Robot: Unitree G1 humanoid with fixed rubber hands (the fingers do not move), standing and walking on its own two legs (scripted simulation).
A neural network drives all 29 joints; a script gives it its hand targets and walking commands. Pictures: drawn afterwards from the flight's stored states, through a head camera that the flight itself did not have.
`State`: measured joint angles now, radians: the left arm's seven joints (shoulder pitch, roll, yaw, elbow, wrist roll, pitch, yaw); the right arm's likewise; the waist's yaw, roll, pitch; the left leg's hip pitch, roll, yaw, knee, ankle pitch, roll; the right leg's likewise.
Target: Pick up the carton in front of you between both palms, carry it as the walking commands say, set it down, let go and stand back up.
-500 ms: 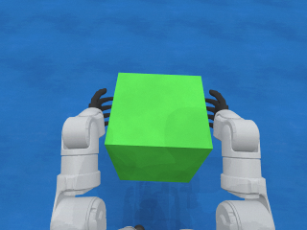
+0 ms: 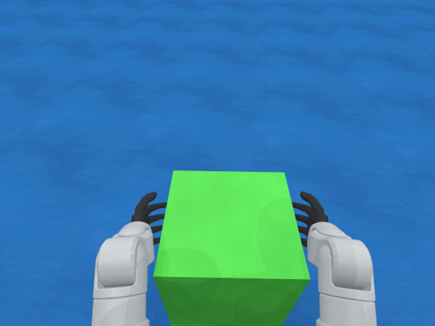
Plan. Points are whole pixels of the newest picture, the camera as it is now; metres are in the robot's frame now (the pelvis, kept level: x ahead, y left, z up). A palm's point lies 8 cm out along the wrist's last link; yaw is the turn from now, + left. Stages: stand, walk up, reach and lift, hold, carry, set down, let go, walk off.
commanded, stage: carry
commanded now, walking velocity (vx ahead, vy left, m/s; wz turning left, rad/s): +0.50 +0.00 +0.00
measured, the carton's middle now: (227, 253) +0.26 +0.01 -0.01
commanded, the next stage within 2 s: none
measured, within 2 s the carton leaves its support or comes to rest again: neither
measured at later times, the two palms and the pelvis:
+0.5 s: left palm (161, 120) +0.58 +0.17 +0.07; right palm (281, 125) +0.55 -0.12 +0.08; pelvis +0.30 +0.05 +0.00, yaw -4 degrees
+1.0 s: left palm (189, 61) +0.88 +0.13 +0.09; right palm (279, 62) +0.89 -0.17 +0.08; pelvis +0.62 -0.02 +0.01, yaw +0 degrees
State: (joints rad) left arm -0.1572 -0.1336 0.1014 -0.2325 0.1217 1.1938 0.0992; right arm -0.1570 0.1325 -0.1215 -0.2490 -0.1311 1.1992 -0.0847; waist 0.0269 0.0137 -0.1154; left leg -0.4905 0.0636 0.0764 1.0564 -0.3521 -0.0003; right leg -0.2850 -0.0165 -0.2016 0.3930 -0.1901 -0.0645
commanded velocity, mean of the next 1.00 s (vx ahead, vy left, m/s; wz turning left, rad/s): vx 0.50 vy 0.00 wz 0.00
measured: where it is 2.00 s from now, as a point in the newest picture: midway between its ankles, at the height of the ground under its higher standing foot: (226, 191)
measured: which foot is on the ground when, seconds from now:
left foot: up 0.00-0.26, down 0.28-0.76, up 0.78-1.00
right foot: down 0.00-0.28, up 0.30-0.72, down 0.74-1.00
